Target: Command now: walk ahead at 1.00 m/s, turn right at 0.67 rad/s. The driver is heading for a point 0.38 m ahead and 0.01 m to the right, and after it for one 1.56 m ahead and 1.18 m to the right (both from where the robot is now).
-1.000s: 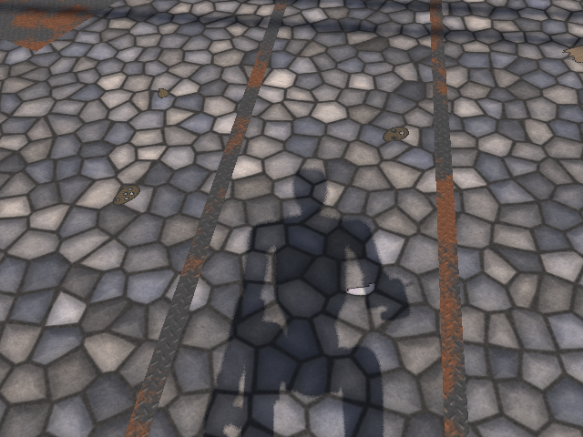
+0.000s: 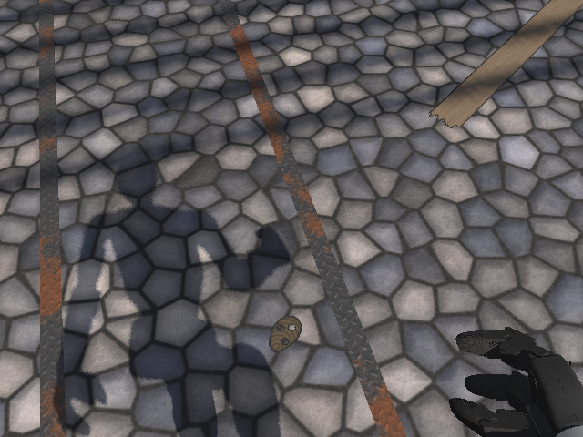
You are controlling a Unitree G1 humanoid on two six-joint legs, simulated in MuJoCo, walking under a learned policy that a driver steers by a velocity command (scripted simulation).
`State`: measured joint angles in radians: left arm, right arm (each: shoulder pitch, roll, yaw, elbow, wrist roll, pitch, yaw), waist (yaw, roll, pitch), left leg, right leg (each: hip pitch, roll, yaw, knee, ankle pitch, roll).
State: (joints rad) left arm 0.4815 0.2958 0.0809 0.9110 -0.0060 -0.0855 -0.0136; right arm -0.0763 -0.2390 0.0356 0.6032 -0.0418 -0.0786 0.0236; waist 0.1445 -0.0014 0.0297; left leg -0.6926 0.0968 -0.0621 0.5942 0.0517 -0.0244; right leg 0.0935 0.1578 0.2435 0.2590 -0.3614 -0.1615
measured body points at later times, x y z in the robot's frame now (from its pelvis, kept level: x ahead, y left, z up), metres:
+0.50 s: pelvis +0.41 +0.03 -0.02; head +0.44 +0.01 +0.42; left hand +0.70 +0.20 -0.09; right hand +0.36 -0.26 -0.15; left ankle +0.25 +0.18 -0.69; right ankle +0.55 -0.06 -0.73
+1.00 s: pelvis +0.57 +0.07 +0.00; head +0.59 +0.05 +0.45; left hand +0.90 +0.16 -0.07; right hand +0.50 -0.26 -0.08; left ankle +0.70 +0.11 -0.73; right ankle +0.51 -0.04 -0.68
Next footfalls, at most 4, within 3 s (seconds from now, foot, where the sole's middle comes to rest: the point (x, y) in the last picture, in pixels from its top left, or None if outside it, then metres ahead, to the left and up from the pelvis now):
0.08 left None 0.27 0.16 -0.77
0.48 right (377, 382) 0.59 -0.07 -0.77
0.90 left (321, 321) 0.72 0.08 -0.77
1.34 right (357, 435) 0.46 -0.03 -0.77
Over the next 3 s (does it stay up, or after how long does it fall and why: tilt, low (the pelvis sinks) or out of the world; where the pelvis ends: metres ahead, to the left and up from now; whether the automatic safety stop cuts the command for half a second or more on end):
stays up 0.85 -0.20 0.01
